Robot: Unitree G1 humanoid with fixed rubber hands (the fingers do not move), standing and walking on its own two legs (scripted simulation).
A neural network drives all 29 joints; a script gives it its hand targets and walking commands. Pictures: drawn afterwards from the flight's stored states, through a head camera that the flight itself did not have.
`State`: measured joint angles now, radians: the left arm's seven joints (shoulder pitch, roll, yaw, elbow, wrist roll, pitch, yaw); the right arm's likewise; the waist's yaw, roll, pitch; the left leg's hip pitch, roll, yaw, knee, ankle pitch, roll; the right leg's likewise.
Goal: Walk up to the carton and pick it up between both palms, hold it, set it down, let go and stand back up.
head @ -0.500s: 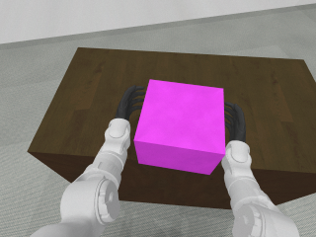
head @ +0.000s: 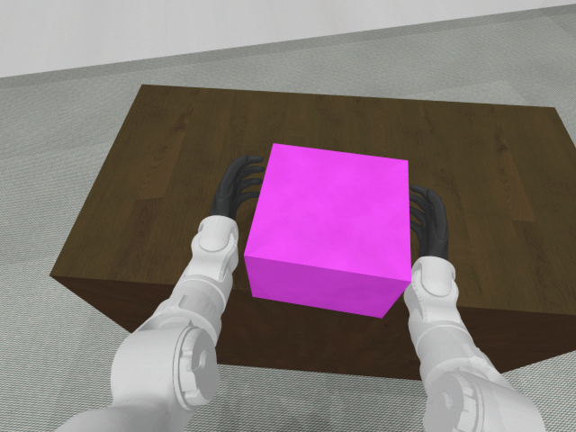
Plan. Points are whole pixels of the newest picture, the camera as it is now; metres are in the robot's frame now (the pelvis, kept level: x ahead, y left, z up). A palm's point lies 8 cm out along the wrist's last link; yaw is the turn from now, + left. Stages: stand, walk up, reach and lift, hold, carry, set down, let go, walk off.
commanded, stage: reach and lift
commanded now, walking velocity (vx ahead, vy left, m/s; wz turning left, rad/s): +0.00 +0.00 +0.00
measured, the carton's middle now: (327, 230) +0.42 -0.05 +0.00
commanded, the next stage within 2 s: none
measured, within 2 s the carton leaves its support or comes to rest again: leaves its support in 0.26 s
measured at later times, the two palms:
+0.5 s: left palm (220, 212) +0.43 +0.10 +0.05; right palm (430, 247) +0.37 -0.19 +0.03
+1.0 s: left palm (217, 210) +0.42 +0.11 +0.05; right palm (428, 246) +0.37 -0.18 +0.04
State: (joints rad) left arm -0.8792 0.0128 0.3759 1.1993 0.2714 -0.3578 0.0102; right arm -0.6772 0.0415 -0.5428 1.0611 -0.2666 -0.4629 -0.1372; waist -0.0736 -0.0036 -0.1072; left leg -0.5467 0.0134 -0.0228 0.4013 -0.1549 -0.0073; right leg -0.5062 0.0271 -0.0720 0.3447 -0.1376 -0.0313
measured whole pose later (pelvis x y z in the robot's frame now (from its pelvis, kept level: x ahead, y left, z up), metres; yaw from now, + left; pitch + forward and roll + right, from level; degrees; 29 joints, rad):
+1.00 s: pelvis -0.01 +0.00 +0.00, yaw +0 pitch +17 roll -1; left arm -0.85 0.02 0.35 1.17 0.27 -0.37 0.05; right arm -0.68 0.06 -0.52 1.06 -0.30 -0.47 -0.17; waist -0.07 0.00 -0.14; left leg -0.55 0.01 -0.02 0.39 -0.13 -0.01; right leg -0.50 0.03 -0.07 0.31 -0.11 -0.03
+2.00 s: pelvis -0.03 +0.00 +0.01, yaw +0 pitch +1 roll -1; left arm -0.75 0.03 0.26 0.67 0.21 0.37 0.03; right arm -0.68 0.01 -0.19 0.78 0.02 0.17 -0.20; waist -0.07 -0.02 -0.12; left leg -0.25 0.01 -0.02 0.35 -0.12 -0.01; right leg -0.21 0.02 -0.07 0.31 -0.12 -0.03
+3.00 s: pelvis -0.03 +0.01 +0.01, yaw +0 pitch -2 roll -1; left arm -0.64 0.03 0.27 0.22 0.21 0.60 -0.01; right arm -0.67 0.01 -0.08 0.50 0.12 0.33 -0.24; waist -0.07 -0.04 -0.03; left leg -0.21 0.00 -0.02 0.38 -0.14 0.00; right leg -0.16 0.02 -0.07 0.31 -0.12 -0.03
